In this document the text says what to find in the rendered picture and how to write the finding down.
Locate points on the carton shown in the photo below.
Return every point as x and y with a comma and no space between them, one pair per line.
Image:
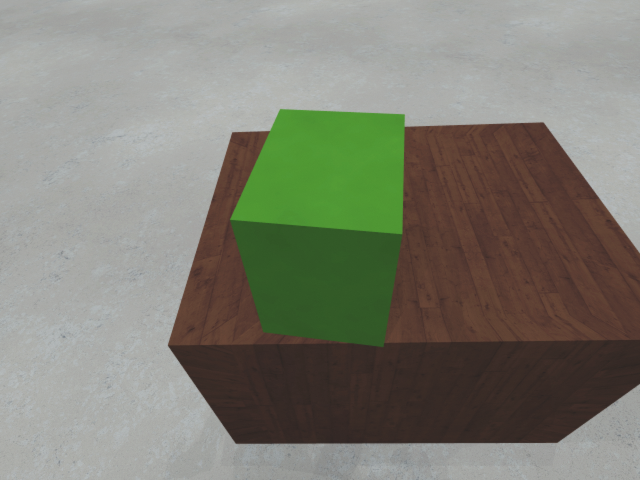
319,224

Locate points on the pedestal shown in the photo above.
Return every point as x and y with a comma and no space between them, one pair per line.
514,318

